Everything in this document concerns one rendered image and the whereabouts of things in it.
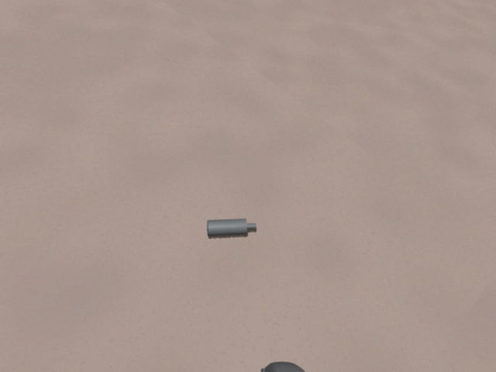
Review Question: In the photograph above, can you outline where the bottle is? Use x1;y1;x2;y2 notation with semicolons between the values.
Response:
207;219;257;236

